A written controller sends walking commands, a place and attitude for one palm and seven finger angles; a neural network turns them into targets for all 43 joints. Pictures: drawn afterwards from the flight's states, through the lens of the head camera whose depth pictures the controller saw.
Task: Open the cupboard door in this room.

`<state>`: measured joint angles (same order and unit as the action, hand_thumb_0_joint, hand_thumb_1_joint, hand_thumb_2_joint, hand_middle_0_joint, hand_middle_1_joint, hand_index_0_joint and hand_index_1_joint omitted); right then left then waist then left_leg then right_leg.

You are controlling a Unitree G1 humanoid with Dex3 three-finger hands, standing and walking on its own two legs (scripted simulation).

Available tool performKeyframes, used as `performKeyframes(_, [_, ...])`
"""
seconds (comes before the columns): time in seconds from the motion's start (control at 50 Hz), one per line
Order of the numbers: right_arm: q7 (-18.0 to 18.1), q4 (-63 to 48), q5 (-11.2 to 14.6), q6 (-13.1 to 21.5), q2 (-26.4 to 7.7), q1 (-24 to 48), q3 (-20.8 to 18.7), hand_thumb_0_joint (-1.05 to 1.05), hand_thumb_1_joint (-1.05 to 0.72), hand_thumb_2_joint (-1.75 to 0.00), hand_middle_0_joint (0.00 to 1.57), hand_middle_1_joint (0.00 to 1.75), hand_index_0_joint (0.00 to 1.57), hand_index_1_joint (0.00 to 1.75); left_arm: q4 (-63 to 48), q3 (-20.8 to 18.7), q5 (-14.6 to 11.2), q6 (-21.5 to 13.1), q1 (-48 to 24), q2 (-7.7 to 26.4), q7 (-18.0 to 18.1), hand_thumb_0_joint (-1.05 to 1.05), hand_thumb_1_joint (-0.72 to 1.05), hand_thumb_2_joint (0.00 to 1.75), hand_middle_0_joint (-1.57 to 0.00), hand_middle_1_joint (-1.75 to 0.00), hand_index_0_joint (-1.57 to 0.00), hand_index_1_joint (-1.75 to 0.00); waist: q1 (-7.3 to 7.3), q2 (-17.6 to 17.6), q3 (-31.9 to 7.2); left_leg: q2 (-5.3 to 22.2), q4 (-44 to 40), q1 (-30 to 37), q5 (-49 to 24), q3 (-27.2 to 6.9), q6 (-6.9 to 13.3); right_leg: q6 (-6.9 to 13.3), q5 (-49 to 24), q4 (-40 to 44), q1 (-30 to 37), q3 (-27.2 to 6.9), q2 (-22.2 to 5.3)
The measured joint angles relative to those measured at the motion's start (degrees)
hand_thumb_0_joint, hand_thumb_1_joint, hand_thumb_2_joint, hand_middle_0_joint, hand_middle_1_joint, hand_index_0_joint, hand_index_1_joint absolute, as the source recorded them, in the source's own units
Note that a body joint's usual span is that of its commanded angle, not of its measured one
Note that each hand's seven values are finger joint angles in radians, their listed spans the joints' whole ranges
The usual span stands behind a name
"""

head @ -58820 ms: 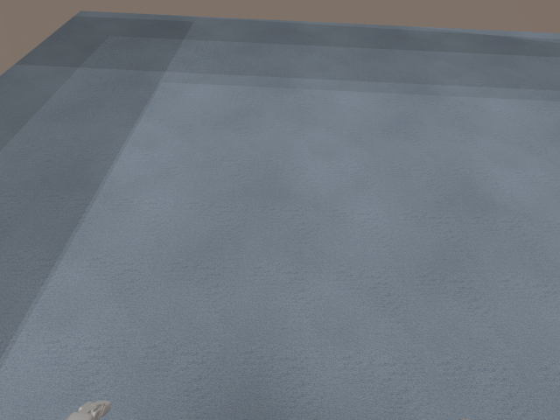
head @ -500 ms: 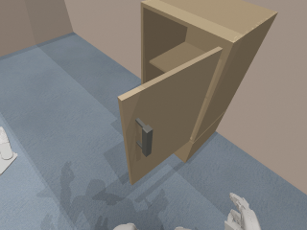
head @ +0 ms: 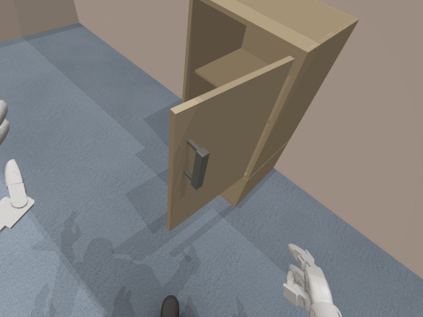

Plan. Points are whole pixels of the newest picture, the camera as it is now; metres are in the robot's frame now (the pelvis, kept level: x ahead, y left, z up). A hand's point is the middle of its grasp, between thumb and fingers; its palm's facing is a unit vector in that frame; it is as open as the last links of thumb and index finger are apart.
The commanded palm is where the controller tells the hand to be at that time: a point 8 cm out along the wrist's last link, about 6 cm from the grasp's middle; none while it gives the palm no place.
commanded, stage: stop stepping back and stand still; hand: left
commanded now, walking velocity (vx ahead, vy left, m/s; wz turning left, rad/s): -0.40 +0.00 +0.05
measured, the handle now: (194, 164) +0.46 +0.08 -0.05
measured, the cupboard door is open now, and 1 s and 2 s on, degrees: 84 84 84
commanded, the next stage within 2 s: let the arm hang, fingers relaxed in 0.86 s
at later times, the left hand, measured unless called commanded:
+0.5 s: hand out of the picture +0.09 +0.23 +0.16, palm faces +0.32 -0.82 -0.48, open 7.4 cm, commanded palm +0.05 +0.28 +0.17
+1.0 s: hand (8, 312) +0.11 +0.25 +0.12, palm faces +0.35 -0.80 -0.49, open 7.4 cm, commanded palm none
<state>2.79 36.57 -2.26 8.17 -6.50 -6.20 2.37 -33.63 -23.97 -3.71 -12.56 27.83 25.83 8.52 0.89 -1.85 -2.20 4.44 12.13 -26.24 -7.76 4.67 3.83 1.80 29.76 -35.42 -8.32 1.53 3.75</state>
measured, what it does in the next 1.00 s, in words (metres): walks backwards: right foot, then left foot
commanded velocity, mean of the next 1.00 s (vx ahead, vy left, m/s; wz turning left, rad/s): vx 0.10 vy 0.02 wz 0.00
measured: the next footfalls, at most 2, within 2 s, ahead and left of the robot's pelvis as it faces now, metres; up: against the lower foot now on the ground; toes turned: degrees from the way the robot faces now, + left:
right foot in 0.08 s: -0.11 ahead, -0.12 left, +0.00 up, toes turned -2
left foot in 0.24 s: +0.08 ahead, +0.07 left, +0.00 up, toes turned -2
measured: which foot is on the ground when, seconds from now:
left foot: down 0.00-0.10, up 0.12-0.22, down 0.24-0.42, up 0.44-0.56, down 0.58-1.00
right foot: up 0.00-0.06, down 0.08-1.00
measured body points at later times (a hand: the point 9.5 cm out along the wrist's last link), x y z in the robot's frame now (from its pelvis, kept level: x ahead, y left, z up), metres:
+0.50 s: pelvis -0.10 -0.02 -0.01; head -0.11 +0.01 +0.44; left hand +0.07 +0.27 +0.19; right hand +0.00 -0.27 -0.09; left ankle -0.01 +0.08 -0.72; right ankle -0.15 -0.13 -0.74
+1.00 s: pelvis -0.10 -0.01 -0.01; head -0.10 -0.02 +0.44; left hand +0.08 +0.29 +0.15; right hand +0.06 -0.25 -0.10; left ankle -0.05 +0.10 -0.74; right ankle -0.15 -0.12 -0.74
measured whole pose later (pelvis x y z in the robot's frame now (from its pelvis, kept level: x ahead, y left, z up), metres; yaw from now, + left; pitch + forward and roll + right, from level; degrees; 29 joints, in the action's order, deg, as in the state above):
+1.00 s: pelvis -0.10 -0.01 -0.01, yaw -1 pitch +0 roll -1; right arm 2.3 40.8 0.0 8.1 -12.9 -11.5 0.5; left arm -16.7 -19.5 0.0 -11.3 27.2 22.5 5.8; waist 1.2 2.1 -1.1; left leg 0.9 32.0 -20.3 11.7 0.3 0.6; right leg 0.8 19.5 -30.8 -10.4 2.1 1.5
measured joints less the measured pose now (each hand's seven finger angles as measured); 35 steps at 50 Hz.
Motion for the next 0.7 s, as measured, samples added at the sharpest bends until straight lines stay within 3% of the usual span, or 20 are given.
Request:
performKeyframes(0.04, [-0.5, -1.1, -0.2, -0.5, 0.1, 1.0, 0.2, 0.01, -0.9, -0.9, 0.21, 0.3, 0.21, 0.3, -0.8, -0.9, -0.8, 0.0, 0.8, 2.1, -0.7, 0.02, 0.89, 0.9, -0.2, -0.3, -0.21, -0.3, -0.58, -0.7, 0.5, -0.1, -0.7, -1.1, -1.8, 1.0, -0.5, 0.8, -2.5, 6.3, 1.8, 0.9, 0.1])
performKeyframes(0.08, [-0.9, -2.3, 0.0, -1.3, -0.2, 2.0, 0.6, 0.01, -0.9, -0.9, 0.21, 0.3, 0.21, 0.3, -2.3, -2.9, -1.6, -0.6, 2.2, 4.5, -1.0, 0.02, 0.89, 0.9, -0.2, -0.3, -0.21, -0.3, -0.21, -2.8, 1.3, -0.8, 3.5, -4.1, -0.7, 2.9, -1.6, 2.0, -6.6, 13.5, 2.8, 0.3, -1.5])
performKeyframes(0.14, [-0.5, -0.4, 0.4, -2.4, -2.4, 0.7, 0.3, 0.01, -0.9, -0.9, 0.21, 0.3, 0.21, 0.3, -3.5, -1.7, -1.3, -1.7, 4.3, 4.2, -1.9, 0.02, 0.89, 0.9, -0.21, -0.3, -0.21, -0.3, -0.09, -0.9, 2.4, -1.4, 20.9, -8.3, 15.8, -1.9, -4.5, -0.8, -7.6, 10.3, 2.4, -0.1, -0.8])
performKeyframes(0.18, [0.2, 0.5, 1.3, -3.2, -3.2, -3.0, 0.2, 0.01, -0.9, -0.9, 0.21, 0.3, 0.21, 0.3, -4.3, -2.0, -0.5, -1.5, 6.7, 4.3, -2.2, 0.02, 0.89, 0.9, -0.21, -0.3, -0.21, -0.3, 0.02, -2.0, 0.9, -3.2, 29.6, -7.1, 20.7, -2.8, -4.8, -1.5, -6.8, 8.8, 2.8, -0.9, -1.6])
performKeyframes(0.22, [1.2, 0.7, 1.9, -3.3, -4.7, -6.8, -0.1, 0.01, -0.9, -0.9, 0.21, 0.3, 0.21, 0.3, -3.5, -2.5, -0.1, -0.8, 7.5, 3.6, -1.8, 0.01, 0.88, 0.9, -0.21, -0.3, -0.21, -0.3, -0.44, -1.7, -0.8, -3.6, 26.4, -1.9, 18.9, -3.2, -4.4, -2.1, -5.5, 6.8, 2.7, -0.9, -1.8])
performKeyframes(0.26, [2.4, 1.7, 2.4, -2.7, -6.0, -8.7, -1.1, 0.01, -0.9, -0.9, 0.21, 0.3, 0.21, 0.3, -0.3, -2.4, 0.2, -0.1, 4.9, 2.6, -1.2, 0.01, 0.88, 0.9, -0.21, -0.3, -0.22, -0.3, -1.76, -0.9, -1.0, -4.6, 23.6, -0.2, 18.9, -4.2, -1.6, -2.5, -4.0, 4.0, 1.7, 0.2, -2.2])
performKeyframes(0.3, [3.0, 3.0, 2.5, -2.2, -6.1, -9.0, -1.5, 0.01, -0.9, -0.9, 0.2, 0.3, 0.21, 0.3, 3.9, -2.8, 0.2, 0.8, 2.2, 1.3, -0.4, 0.01, 0.88, 0.9, -0.21, -0.3, -0.21, -0.3, -2.18, -1.5, 0.0, -5.5, 21.9, 0.5, 16.9, -3.6, -0.6, -2.1, -4.0, 3.1, 1.0, -0.7, -2.9])
performKeyframes(0.38, [2.5, 2.0, 1.9, -0.6, -5.5, -9.7, -1.4, 0.02, -0.9, -0.9, 0.2, 0.3, 0.2, 0.3, 6.1, -2.8, 0.4, 2.7, 2.5, -0.6, 0.2, 0.02, 0.89, 0.9, -0.21, -0.3, -0.21, -0.3, -4.2, -0.8, 1.6, -5.7, 14.7, 2.3, 11.8, -4.1, -1.8, -0.4, -4.4, 4.8, 0.2, -1.2, -1.8])
performKeyframes(0.42, [1.9, 1.1, 1.9, -0.2, -5.3, -10.2, -1.3, 0.02, -0.9, -0.9, 0.2, 0.3, 0.2, 0.3, 3.8, -1.8, 0.5, 2.7, 5.6, -0.6, -0.2, 0.02, 0.89, 0.9, -0.21, -0.3, -0.21, -0.3, -4.96, 0.1, 2.0, -5.4, 14.6, 1.8, 13.9, -5.1, -2.7, -0.2, -7.7, 7.4, 0.7, -0.2, -1.4])
performKeyframes(0.48, [1.2, 1.8, 1.8, -0.6, -5.0, -11.1, -1.5, 0.01, -0.9, -0.9, 0.2, 0.3, 0.2, 0.3, 0.0, -0.9, 0.8, 1.2, 10.7, 0.4, -0.8, 0.02, 0.89, 0.9, -0.21, -0.3, -0.21, -0.3, -3.15, -0.1, 1.0, -4.9, 26.7, -1.2, 20.6, -5.4, -4.2, 0.2, -11.0, 7.9, 0.3, -0.7, -1.3])
performKeyframes(0.52, [1.4, 3.0, 1.9, -0.9, -5.2, -12.0, -1.8, 0.01, -0.9, -0.9, 0.21, 0.3, 0.21, 0.3, 0.2, -0.3, 1.5, 0.2, 10.6, 0.2, -0.7, 0.02, 0.89, 0.9, -0.21, -0.3, -0.21, -0.3, -1.63, -0.2, -0.4, -4.4, 31.7, -0.7, 23.3, -4.9, -4.1, -0.1, -10.5, 7.7, 0.1, -1.4, -1.5])
performKeyframes(0.58, [2.3, 3.5, 2.1, -0.4, -6.7, -13.0, -2.3, 0.01, -0.9, -0.9, 0.21, 0.3, 0.21, 0.3, 4.1, 0.2, 2.4, -1.0, 6.0, -1.4, 0.1, 0.01, 0.88, 0.9, -0.21, -0.3, -0.21, -0.3, -1.15, 1.3, -1.6, -2.8, 24.1, 5.5, 24.8, -4.5, -2.7, -1.0, -8.7, 5.0, -0.6, -0.4, -1.8])
performKeyframes(0.64, [3.1, 4.3, 2.6, -0.5, -7.0, -10.8, -2.6, 0.01, -0.9, -0.9, 0.2, 0.3, 0.2, 0.3, 9.4, -0.1, 2.2, -0.6, 0.6, -3.4, 0.6, 0.01, 0.88, 0.9, -0.21, -0.3, -0.21, -0.3, -1.33, 1.8, -0.3, -3.8, 23.5, 6.1, 21.2, -4.2, -2.4, -2.1, -7.1, 1.7, -1.1, 0.1, -3.4])
performKeyframes(0.7, [2.9, 3.3, 2.3, 0.0, -5.4, -8.3, -1.8, 0.02, -0.9, -0.9, 0.2, 0.3, 0.2, 0.3, 11.2, -1.3, 2.0, 0.8, 0.1, -3.9, 0.6, 0.01, 0.89, 0.9, -0.21, -0.3, -0.21, -0.3, -1.58, 0.8, 0.6, -4.6, 21.8, 6.7, 20.8, -2.8, -2.5, -1.9, -6.7, 0.3, -2.4, -1.0, -4.1])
